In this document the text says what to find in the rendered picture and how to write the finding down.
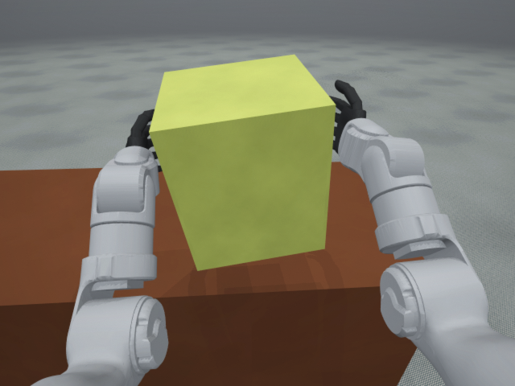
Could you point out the robot left upper arm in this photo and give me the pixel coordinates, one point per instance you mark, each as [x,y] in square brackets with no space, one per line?
[114,342]

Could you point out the robot right forearm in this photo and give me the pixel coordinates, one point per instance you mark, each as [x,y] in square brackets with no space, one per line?
[409,223]

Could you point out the robot left forearm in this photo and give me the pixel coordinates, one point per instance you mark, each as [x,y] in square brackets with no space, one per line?
[122,221]

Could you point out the robot right upper arm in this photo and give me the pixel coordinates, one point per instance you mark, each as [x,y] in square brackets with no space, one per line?
[440,306]

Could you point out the carton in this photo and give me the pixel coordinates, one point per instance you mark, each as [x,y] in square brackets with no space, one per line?
[246,151]

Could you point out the robot left hand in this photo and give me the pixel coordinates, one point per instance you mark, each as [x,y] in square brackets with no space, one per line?
[140,132]

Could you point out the robot right hand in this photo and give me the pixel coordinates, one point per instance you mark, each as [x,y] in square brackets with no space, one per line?
[350,111]

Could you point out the pedestal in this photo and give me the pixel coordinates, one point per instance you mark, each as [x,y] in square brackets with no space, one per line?
[307,319]

